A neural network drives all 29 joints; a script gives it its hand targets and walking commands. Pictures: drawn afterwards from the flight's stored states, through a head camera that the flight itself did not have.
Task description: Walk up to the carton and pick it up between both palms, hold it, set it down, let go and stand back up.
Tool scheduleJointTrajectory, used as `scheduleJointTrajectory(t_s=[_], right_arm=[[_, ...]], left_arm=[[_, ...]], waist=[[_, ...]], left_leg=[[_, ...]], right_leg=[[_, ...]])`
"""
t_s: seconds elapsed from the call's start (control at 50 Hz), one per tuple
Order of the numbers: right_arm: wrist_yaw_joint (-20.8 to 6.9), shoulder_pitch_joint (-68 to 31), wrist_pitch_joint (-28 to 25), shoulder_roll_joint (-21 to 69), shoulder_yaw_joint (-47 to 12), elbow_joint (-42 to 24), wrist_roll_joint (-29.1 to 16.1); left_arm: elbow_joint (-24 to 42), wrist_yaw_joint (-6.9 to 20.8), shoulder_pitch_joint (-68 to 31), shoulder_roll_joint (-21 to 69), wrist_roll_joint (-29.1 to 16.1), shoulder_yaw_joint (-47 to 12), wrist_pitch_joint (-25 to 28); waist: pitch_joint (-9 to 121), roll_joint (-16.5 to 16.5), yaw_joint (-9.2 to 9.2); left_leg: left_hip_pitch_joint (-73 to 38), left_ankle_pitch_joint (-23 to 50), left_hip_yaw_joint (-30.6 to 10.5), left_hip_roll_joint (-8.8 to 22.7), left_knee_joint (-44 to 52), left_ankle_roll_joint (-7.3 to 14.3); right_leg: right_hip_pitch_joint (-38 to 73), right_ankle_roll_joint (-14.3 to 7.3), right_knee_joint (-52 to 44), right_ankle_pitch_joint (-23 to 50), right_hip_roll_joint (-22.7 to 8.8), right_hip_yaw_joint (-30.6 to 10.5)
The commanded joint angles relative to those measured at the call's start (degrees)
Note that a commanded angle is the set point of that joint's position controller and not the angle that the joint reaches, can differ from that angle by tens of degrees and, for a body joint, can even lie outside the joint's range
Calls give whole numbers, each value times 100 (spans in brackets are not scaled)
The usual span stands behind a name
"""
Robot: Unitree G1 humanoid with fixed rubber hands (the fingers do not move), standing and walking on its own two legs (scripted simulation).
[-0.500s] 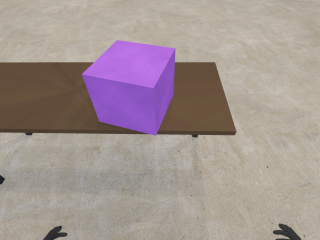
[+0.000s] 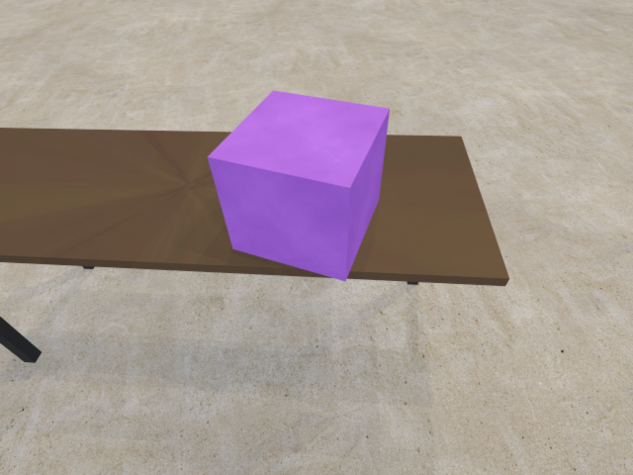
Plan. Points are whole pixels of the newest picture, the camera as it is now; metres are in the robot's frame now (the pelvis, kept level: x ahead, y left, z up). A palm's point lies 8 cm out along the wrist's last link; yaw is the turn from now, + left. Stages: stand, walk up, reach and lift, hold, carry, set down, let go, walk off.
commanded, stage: walk up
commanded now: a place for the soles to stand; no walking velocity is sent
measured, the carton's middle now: (307, 182) +0.67 +0.05 -0.02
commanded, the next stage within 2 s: none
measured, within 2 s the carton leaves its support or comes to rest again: neither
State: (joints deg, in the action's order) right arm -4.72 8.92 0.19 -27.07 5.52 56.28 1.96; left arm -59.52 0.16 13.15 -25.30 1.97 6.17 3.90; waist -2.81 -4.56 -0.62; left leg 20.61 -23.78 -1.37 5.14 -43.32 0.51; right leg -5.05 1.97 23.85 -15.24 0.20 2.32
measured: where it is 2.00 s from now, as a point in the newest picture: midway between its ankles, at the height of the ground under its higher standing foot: outside the picture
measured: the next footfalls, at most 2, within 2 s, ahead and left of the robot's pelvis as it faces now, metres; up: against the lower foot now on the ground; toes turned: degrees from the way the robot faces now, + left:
left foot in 0.04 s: +0.12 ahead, +0.14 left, +0.00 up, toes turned +3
right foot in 0.38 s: +0.21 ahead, -0.07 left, +0.00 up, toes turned -4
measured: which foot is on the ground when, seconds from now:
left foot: up 0.00-0.02, down 0.04-0.42, up 0.44-0.70, down 0.72-1.00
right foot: down 0.00-0.06, up 0.08-0.36, down 0.38-0.72, up 0.74-1.00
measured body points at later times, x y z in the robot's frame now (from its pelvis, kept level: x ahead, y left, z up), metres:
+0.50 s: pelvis +0.13 +0.05 -0.02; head +0.14 +0.03 +0.43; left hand +0.21 +0.39 -0.10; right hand +0.20 -0.29 -0.13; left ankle +0.10 +0.15 -0.70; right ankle +0.17 -0.07 -0.73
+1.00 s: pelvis +0.24 +0.12 -0.03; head +0.28 +0.15 +0.41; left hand +0.35 +0.44 -0.16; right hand +0.35 -0.22 -0.09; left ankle +0.30 +0.23 -0.73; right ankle +0.23 -0.04 -0.71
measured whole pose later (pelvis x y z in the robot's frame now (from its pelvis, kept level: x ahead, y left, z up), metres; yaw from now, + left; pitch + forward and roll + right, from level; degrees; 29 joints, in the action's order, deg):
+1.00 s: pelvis +0.24 +0.12 -0.03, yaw -3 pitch -1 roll -1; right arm 1.5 9.2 -3.9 -24.8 1.3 45.5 0.4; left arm -48.6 -0.7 11.5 -25.2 0.4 4.4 -0.9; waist -6.6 4.3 0.3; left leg 26.1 -20.2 3.1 2.6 -47.5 0.8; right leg -24.4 -1.8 55.6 -30.0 -1.3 -2.6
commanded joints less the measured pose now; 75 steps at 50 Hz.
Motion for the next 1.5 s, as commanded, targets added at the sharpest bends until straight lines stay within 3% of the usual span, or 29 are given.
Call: scheduleJointTrajectory(t_s=[0.0, 0.02, 0.04, 0.06, 0.1, 0.12, 0.18, 0.3, 0.34, 0.38, 0.4, 0.46, 0.6, 0.68, 0.7, 0.72, 0.74, 0.76, 0.8, 0.86, 0.94, 1.08, 1.12, 1.16, 1.24, 1.3, 1.34, 1.4, 1.48], right_arm=[[22, 955, -150, -949, 409, -82, -15], [104, 1390, -176, -1296, 527, 66, 80], [139, 1635, -208, -1645, 626, 47, 118], [199, 755, -194, -1789, 584, -569, 90], [113, -200, -112, -1701, 582, -732, -29], [122, -23, -212, -1196, 509, -767, 21], [158, 241, -252, -1317, 457, -834, -36], [160, 237, -319, -1292, 372, -1099, -48], [120, 86, -273, -1050, 291, -1223, -10], [152, 156, -194, -628, 80, -1454, -17], [149, 191, -183, -412, 8, -1654, -56], [133, 473, -154, -1108, 170, -1366, -51], [208, 877, -255, -859, 177, -1245, -101], [386, 1041, -450, -927, 207, -934, -110], [440, 1227, -453, -1171, 245, -820, -71], [486, 1081, -448, -1377, 279, -1065, -43], [500, 806, -446, -1562, 199, -1293, -152], [499, 383, -408, -1566, 210, -1222, -233], [558, 213, -418, -1167, 81, -1193, -192], [659, 159, -447, -1335, 29, -1180, -139], [707, 517, -453, -1348, 43, -1265, -156], [759, -119, -345, -1247, 7, -1377, -138], [806, 66, -287, -874, -126, -1362, -192], [887, -93, -289, -969, -99, -1106, -346], [822, 622, -399, -1127, -17, -753, -225], [810, 231, -440, -1608, 28, -864, -104], [790, -568, -401, -1431, -61, -836, -120], [847, -520, -312, -969, -176, -791, -242], [761, 37, -291, -1101, -120, -566, -195]], left_arm=[[790, 28, -1200, -1319, -13, 188, 61], [837, 4, -890, -796, -68, 71, 60], [977, -18, -591, -385, -56, -63, 7], [1010, -74, -270, -668, -132, -43, -30], [788, -62, 20, -1342, -153, 93, -16], [772, -23, 64, -1337, -120, 144, 41], [687, 48, 247, -1194, -130, 86, 44], [1059, 125, 214, -1031, -75, 124, 103], [874, 95, 606, -932, -55, 150, 168], [706, -35, 1529, -1519, -8, 403, 182], [945, -108, 1533, -1987, 41, 488, 213], [1320, -144, 686, -1610, -103, 397, 283], [1626, -38, 84, -1429, -67, 268, 263], [1599, -33, 226, -1036, -223, 30, 11], [1620, -67, 370, -803, -297, -63, -38], [1617, -74, 641, -520, -314, -145, -82], [1544, -150, 582, -868, -284, -67, -252], [1422, -163, 502, -1371, -252, 61, -350], [1315, -151, 476, -1106, -267, 28, -385], [1203, -174, 559, -942, -244, 47, -409], [1376, -95, 136, -936, -127, 117, -430], [1363, 37, 624, -914, -3, 210, -471], [1504, -5, 337, -1588, 103, 303, -320], [1600, -19, -305, -1631, -41, 211, -285], [1653, -47, -836, -1031, -115, 31, -388], [1471, -67, -462, -952, -181, 66, -478], [1142, -65, -82, -1007, -110, 74, -409], [1265, 2, -489, -1510, -5, 171, -322], [1286, -79, -750, -1410, -54, 148, -354]], waist=[[35, 981, 828], [150, -408, 982], [-82, -1769, 979], [-220, -1254, 718], [-480, -985, 324], [-576, -172, 210], [-471, -338, 211], [-508, -41, 38], [-183, -169, -157], [4, 1782, -615], [61, 2386, -565], [-466, 595, -216], [-351, 1809, 31], [336, 1200, 231], [677, 7, 327], [872, -805, 278], [1013, -451, 356], [1103, 5, 256], [680, 421, 142], [63, -782, 59], [216, -793, 256], [1044, -814, -254], [657, 1186, -122], [765, 1514, -35], [818, 969, 337], [1128, 116, 79], [597, 30, -357], [286, 1320, -136], [27, 1328, 54]], left_leg=[[-1854, 913, 98, 110, 1546, 78], [-2836, 686, -186, -69, 1740, 158], [-2444, -1667, -1915, 757, 2739, 398], [-1203, -3529, -3528, 1651, 3806, 798], [-429, -3098, -2922, 1797, 3743, 1431], [-807, -2054, -2649, 1508, 3357, 1435], [-349, -1220, -1342, 1013, 3106, 1106], [-348, -521, -1434, 1494, 2861, 1352], [499, -940, -404, 629, 1878, 1018], [2087, -1181, 138, -105, -209, 509], [2693, -864, -34, -861, -1832, 224], [2210, -209, -987, -192, -1974, 164], [495, -46, 9, 16, -606, 66], [-1379, 2365, 382, -496, 1246, 175], [-1951, 2240, 3, -219, 1254, 366], [-1960, 2116, -1775, 852, 1505, 750], [-1078, 775, -3301, 1814, 2248, 1266], [-801, -244, -3418, 1799, 2346, 1471], [-1072, 1183, -2299, 1464, 1795, 1272], [-76, 2550, -1655, 1389, 1542, 1108], [-267, 3960, -1591, 1510, 1312, 1259], [24, 2372, -874, 981, 359, 859], [1566, 1097, 334, -143, -1554, 65], [545, -1082, 6, -108, -1543, 123], [-276, 2709, 126, 34, 141, 306], [-482, 3048, -2373, 1405, 940, 1359], [687, 2380, -2023, 1181, 940, 1139], [1051, 119, 201, -513, -985, 145], [1016, -984, -47, -369, -1057, 223]], right_leg=[[-1816, -928, 496, -607, -1224, -546], [-2895, -687, 2173, -957, -453, -11], [-3693, -465, 3870, -2070, 466, 54], [-3575, -414, 4160, -1821, 331, -565], [-2899, -391, 4417, -1422, -26, -635], [-2838, -443, 4234, -1119, -191, -863], [-2438, -395, 3514, -577, -393, -533], [-1620, -411, 1445, -421, -659, -606], [-339, -424, 778, 231, -173, 119], [1208, -695, 41, -1304, -562, -1276], [953, -1307, -1340, -3519, -2058, -4258], [115, -1716, -994, -2469, -2341, -3747], [-1412, -1560, 4, 1640, -1747, -1072], [-1775, -794, 2334, 2375, -709, 92], [-2222, -628, 3124, 1376, -469, 208], [-2835, -323, 3803, -329, -90, 113], [-2324, -323, 3799, -1953, -149, -570], [-2066, -341, 3942, -2102, -234, -1041], [-2710, -418, 4085, -1797, -304, -1026], [-2122, -413, 3446, -1479, -358, -992], [-2190, -364, 3331, -1474, -269, -460], [-1017, -559, 1323, -538, -105, -229], [-472, -1042, 685, 1662, -1285, -2638], [-1492, -1955, 1024, 2639, -1925, -2581], [-1392, -904, 2383, 2559, -682, -708], [-1749, -427, 3033, -92, -139, -490], [-941, -557, 2202, -681, -242, -659], [-1087, -1457, 564, 1308, -1575, -2441], [-942, -1448, 605, 1163, -1716, -2276]])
